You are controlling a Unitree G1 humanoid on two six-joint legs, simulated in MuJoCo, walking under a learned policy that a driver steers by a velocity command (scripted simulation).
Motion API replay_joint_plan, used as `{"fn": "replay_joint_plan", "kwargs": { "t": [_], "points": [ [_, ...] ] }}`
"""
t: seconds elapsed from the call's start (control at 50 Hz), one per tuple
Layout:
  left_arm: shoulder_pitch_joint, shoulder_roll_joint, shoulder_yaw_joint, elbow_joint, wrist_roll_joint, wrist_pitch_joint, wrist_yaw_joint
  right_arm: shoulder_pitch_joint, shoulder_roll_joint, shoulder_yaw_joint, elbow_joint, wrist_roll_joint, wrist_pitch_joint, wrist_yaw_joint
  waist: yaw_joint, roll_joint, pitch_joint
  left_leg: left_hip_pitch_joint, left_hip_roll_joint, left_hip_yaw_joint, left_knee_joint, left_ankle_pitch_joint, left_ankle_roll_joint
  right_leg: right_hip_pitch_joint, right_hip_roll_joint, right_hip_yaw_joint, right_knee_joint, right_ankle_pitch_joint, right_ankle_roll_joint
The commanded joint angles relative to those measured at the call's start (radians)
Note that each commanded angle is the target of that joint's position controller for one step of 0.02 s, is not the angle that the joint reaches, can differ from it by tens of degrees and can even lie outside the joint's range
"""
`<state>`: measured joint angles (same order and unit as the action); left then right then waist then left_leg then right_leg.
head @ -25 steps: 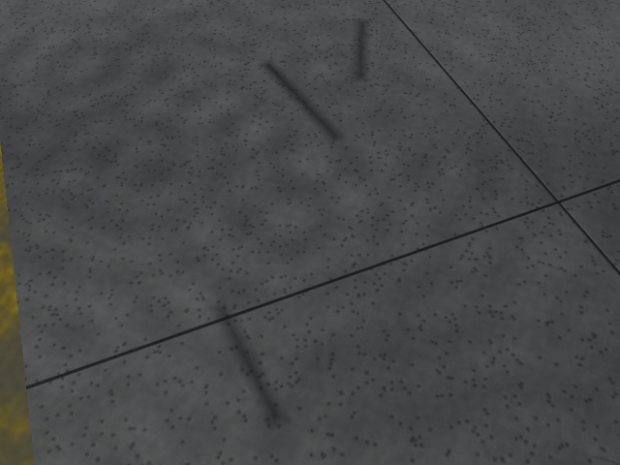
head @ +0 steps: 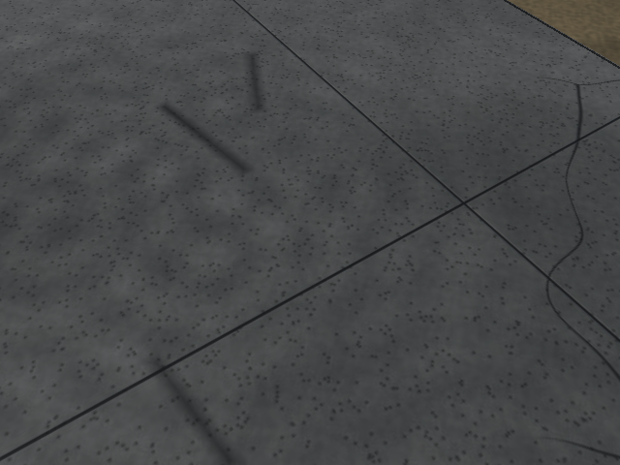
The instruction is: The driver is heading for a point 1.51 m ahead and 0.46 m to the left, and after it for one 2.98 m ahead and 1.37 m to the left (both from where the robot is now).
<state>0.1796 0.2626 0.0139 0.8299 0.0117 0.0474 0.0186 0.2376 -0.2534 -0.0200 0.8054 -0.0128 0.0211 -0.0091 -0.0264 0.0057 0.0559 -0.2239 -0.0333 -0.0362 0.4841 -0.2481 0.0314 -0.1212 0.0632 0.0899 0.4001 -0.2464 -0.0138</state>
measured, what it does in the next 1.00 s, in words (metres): walks ahead: left foot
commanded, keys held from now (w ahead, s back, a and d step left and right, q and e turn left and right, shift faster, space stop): shift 0.52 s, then w+shift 0.48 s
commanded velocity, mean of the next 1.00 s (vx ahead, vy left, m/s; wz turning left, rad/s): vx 0.28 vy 0.00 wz -0.02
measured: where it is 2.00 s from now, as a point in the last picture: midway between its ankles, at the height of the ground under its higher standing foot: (271, 239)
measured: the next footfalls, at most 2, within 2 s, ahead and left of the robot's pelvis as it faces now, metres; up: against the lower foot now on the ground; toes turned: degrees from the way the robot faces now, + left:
left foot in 0.82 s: +0.12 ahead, +0.13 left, +0.00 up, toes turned +3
right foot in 1.28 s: +0.57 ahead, -0.04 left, +0.00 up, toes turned -2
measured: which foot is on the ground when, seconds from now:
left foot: down 0.00-0.58, up 0.60-0.80, down 0.82-1.00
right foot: down 0.00-0.82, up 0.84-1.00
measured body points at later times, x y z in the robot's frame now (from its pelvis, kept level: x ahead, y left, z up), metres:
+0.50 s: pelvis +0.00 -0.02 +0.01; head +0.01 -0.02 +0.46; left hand +0.05 +0.24 -0.14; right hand +0.04 -0.28 -0.14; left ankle +0.01 +0.10 -0.74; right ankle -0.03 -0.11 -0.74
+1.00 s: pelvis +0.15 +0.06 +0.00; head +0.15 +0.07 +0.45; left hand +0.28 +0.31 -0.13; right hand +0.11 -0.20 -0.13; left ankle +0.08 +0.13 -0.74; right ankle +0.16 -0.09 -0.65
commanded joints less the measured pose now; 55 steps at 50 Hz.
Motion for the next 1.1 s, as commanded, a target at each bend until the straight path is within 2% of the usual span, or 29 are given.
{"fn": "replay_joint_plan", "kwargs": {
  "t": [0.02, 0.04, 0.08, 0.1, 0.16, 0.26, 0.52, 0.54, 0.56, 0.58, 0.6, 0.62, 0.64, 0.66, 0.7, 0.74, 0.76, 0.78, 0.8, 0.82, 0.84, 0.86, 0.88, 0.9, 0.94, 0.96, 1.0, 1.04, 1.1],
  "points": [
    [-0.067, 0.113, 0.01, -0.039, 0.001, -0.036, 0.006, 0.013, -0.106, -0.021, -0.028, 0.0, -0.013, -0.008, -0.019, -0.105, -0.09, 0.064, 0.07, -0.064, -0.119, 0.055, 0.003, 0.027, -0.217, 0.161, -0.055, 0.364, -0.089],
    [-0.058, 0.112, 0.008, -0.027, 0.001, -0.041, 0.006, -0.012, -0.125, -0.028, -0.013, -0.003, -0.012, -0.009, 0.003, -0.098, -0.068, 0.057, 0.064, -0.072, -0.122, 0.11, 0.003, 0.024, -0.173, 0.135, -0.053, 0.295, -0.065],
    [-0.008, 0.126, 0.006, 0.015, 0.0, -0.043, 0.016, -0.013, -0.138, -0.033, 0.01, 0.0, -0.011, -0.004, 0.016, -0.09, -0.051, 0.082, 0.08, -0.077, -0.113, 0.209, 0.004, 0.007, -0.142, 0.116, -0.06, 0.278, -0.05],
    [0.008, 0.128, 0.006, 0.037, -0.004, -0.044, 0.018, 0.001, -0.124, -0.029, 0.024, 0.002, -0.012, -0.003, 0.013, -0.09, -0.056, 0.087, 0.088, -0.08, -0.117, 0.226, 0.004, 0.014, -0.135, 0.109, -0.06, 0.277, -0.047],
    [0.006, 0.11, -0.001, 0.072, -0.003, -0.044, 0.019, 0.01, -0.108, -0.023, 0.073, 0.002, -0.01, -0.007, 0.012, -0.045, -0.033, 0.085, 0.087, -0.079, -0.132, 0.202, -0.002, 0.001, -0.136, 0.11, -0.069, 0.24, -0.05],
    [0.001, 0.11, -0.005, 0.128, -0.003, -0.047, 0.021, 0.003, -0.101, -0.019, 0.136, 0.001, -0.005, -0.01, 0.009, -0.02, -0.018, 0.104, 0.092, -0.082, -0.142, 0.187, -0.003, -0.029, -0.132, 0.111, -0.089, 0.196, -0.052],
    [0.046, 0.084, -0.02, 0.237, -0.004, -0.051, 0.026, 0.002, -0.084, -0.003, 0.25, 0.002, -0.005, -0.019, 0.01, -0.011, -0.019, 0.116, 0.102, -0.082, -0.141, 0.179, 0.002, -0.042, -0.122, 0.099, -0.102, 0.179, -0.051],
    [0.078, 0.099, -0.013, 0.246, -0.003, -0.047, 0.025, 0.014, -0.088, -0.005, 0.255, 0.0, -0.004, -0.017, 0.018, -0.026, -0.061, 0.114, 0.066, -0.053, -0.104, -0.014, 0.011, -0.029, -0.104, 0.101, -0.113, -0.057, -0.07],
    [0.101, 0.139, 0.004, 0.246, 0.001, -0.038, 0.022, 0.003, -0.106, -0.014, 0.245, -0.007, 0.001, -0.012, 0.032, -0.063, -0.041, 0.042, 0.022, -0.024, -0.034, -0.265, 0.026, -0.049, -0.102, 0.143, -0.125, -0.385, -0.108],
    [0.145, 0.167, 0.018, 0.248, 0.007, -0.032, 0.015, -0.052, -0.117, -0.019, 0.217, -0.018, 0.004, -0.001, 0.064, -0.096, 0.031, -0.115, 0.003, -0.024, 0.041, -0.405, 0.035, -0.057, -0.152, 0.25, -0.183, -0.633, -0.157],
    [0.182, 0.187, 0.031, 0.255, 0.006, -0.033, 0.011, -0.128, -0.08, -0.01, 0.174, -0.022, -0.001, 0.01, 0.093, -0.175, 0.106, -0.243, -0.014, 0.042, 0.154, -0.331, 0.027, -0.043, -0.249, 0.394, -0.269, -0.745, -0.215],
    [0.174, 0.173, 0.036, 0.251, 0.006, -0.042, 0.01, -0.193, -0.061, -0.004, 0.135, -0.022, -0.012, 0.014, 0.104, -0.2, 0.169, -0.337, 0.031, 0.063, 0.265, -0.194, 0.021, -0.044, -0.337, 0.482, -0.322, -0.678, -0.255],
    [0.18, 0.151, 0.037, 0.247, 0.013, -0.056, 0.007, -0.215, -0.087, -0.014, 0.119, -0.02, -0.026, 0.017, 0.103, -0.149, 0.156, -0.414, 0.065, 0.031, 0.35, -0.176, 0.018, 0.002, -0.364, 0.499, -0.336, -0.567, -0.269],
    [0.158, 0.155, 0.044, 0.236, 0.014, -0.072, 0.005, -0.191, -0.098, -0.021, 0.117, -0.02, -0.041, 0.025, 0.075, -0.108, 0.113, -0.442, 0.088, 0.014, 0.38, -0.147, 0.013, 0.059, -0.354, 0.458, -0.318, -0.464, -0.26],
    [0.102, 0.158, 0.053, 0.21, 0.002, -0.1, 0.002, -0.145, -0.104, -0.029, 0.115, -0.014, -0.065, 0.044, 0.033, -0.102, 0.037, -0.346, 0.098, 0.03, 0.302, -0.107, 0.01, 0.059, -0.298, 0.321, -0.302, -0.33, -0.221],
    [0.048, 0.164, 0.059, 0.19, -0.005, -0.113, -0.002, -0.107, -0.081, -0.03, 0.111, -0.003, -0.066, 0.051, -0.005, -0.147, 0.025, -0.13, 0.07, 0.079, 0.169, -0.106, 0.017, -0.088, -0.239, 0.207, -0.299, -0.308, -0.19],
    [0.038, 0.169, 0.064, 0.188, -0.004, -0.115, -0.005, -0.055, -0.073, -0.032, 0.119, 0.003, -0.063, 0.048, -0.03, -0.156, 0.045, 0.003, 0.057, 0.117, 0.094, -0.095, 0.022, -0.195, -0.234, 0.182, -0.27, -0.33, -0.19],
    [0.021, 0.163, 0.066, 0.183, -0.005, -0.113, -0.007, 0.039, -0.069, -0.036, 0.149, 0.005, -0.062, 0.041, -0.076, -0.105, 0.055, 0.158, 0.029, 0.165, 0.019, -0.03, 0.022, -0.304, -0.214, 0.151, -0.201, -0.346, -0.186],
    [0.017, 0.148, 0.063, 0.174, 0.003, -0.116, -0.01, 0.158, -0.092, -0.05, 0.189, 0.0, -0.066, 0.029, -0.123, -0.012, 0.031, 0.329, -0.008, 0.182, -0.002, -0.072, 0.02, -0.412, -0.174, 0.118, -0.065, -0.297, -0.18],
    [-0.012, 0.098, 0.049, 0.149, 0.017, -0.128, -0.015, 0.329, -0.155, -0.07, 0.231, -0.015, -0.083, 0.014, -0.198, 0.18, -0.033, 0.496, 0.125, -0.025, -0.098, -0.242, 0.042, -0.531, -0.078, 0.004, 0.298, -0.182, -0.151],
    [-0.056, -0.004, 0.022, 0.07, 0.011, -0.145, -0.025, 0.415, -0.239, -0.08, 0.243, -0.029, -0.096, 0.01, -0.183, 0.417, -0.079, 0.526, 0.393, -0.591, -0.352, -0.67, 0.12, -0.744, 0.041, -0.066, 0.64, -0.28, -0.116],
    [-0.068, 0.042, 0.03, 0.059, 0.017, -0.145, -0.034, 0.282, -0.175, -0.062, 0.222, -0.029, -0.091, 0.012, -0.09, 0.221, -0.008, 0.398, 0.439, -0.725, -0.393, -0.748, 0.162, -0.811, -0.022, 0.042, 0.797, -0.16, -0.138],
    [-0.082, 0.072, 0.036, 0.056, 0.019, -0.145, -0.046, 0.165, -0.154, -0.057, 0.176, -0.021, -0.097, 0.017, -0.038, 0.089, 0.034, 0.316, 0.417, -0.607, -0.355, -0.646, 0.157, -0.821, -0.092, 0.037, 0.831, -0.039, -0.137],
    [-0.047, 0.084, 0.038, 0.075, 0.027, -0.146, -0.059, 0.121, -0.14, -0.054, 0.159, -0.014, -0.107, 0.022, -0.004, 0.03, 0.008, 0.265, 0.357, -0.475, -0.35, -0.521, 0.145, -0.749, -0.136, 0.019, 0.801, 0.033, -0.116],
    [-0.021, 0.077, 0.038, 0.086, 0.048, -0.128, -0.076, 0.122, -0.11, -0.041, 0.162, -0.009, -0.123, 0.019, 0.027, 0.051, 0.002, 0.194, 0.283, -0.332, -0.402, -0.394, 0.126, -0.669, -0.169, -0.027, 0.76, 0.076, -0.07],
    [-0.046, 0.065, 0.034, 0.074, 0.045, -0.117, -0.082, 0.152, -0.098, -0.037, 0.177, -0.009, -0.13, 0.017, 0.024, 0.067, 0.025, 0.179, 0.261, -0.288, -0.418, -0.336, 0.128, -0.68, -0.172, -0.05, 0.76, 0.107, -0.055],
    [-0.124, 0.055, 0.029, 0.041, 0.035, -0.1, -0.083, 0.216, -0.089, -0.036, 0.199, -0.004, -0.137, 0.018, 0.008, 0.045, 0.075, 0.191, 0.234, -0.216, -0.442, -0.215, 0.135, -0.751, -0.176, -0.084, 0.724, 0.159, -0.039],
    [-0.225, 0.052, 0.024, -0.003, 0.031, -0.095, -0.084, 0.266, -0.081, -0.033, 0.208, -0.001, -0.141, 0.02, -0.016, 0.025, 0.104, 0.189, 0.213, -0.148, -0.47, -0.085, 0.142, -0.766, -0.165, -0.125, 0.632, 0.197, -0.028],
    [-0.347, 0.026, 0.009, -0.061, 0.021, -0.097, -0.087, 0.299, -0.063, -0.025, 0.213, 0.0, -0.149, 0.016, -0.035, 0.034, 0.134, 0.18, 0.192, -0.063, -0.511, 0.129, 0.144, -0.695, -0.14, -0.183, 0.424, 0.262, -0.026]
  ]
}}
Velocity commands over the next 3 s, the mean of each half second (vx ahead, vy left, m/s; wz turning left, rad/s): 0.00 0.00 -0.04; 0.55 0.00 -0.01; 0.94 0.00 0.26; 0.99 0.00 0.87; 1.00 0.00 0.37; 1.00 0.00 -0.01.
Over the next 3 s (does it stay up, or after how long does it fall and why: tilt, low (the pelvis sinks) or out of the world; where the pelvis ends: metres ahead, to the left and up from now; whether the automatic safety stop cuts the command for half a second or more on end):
stays up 1.77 0.75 -0.02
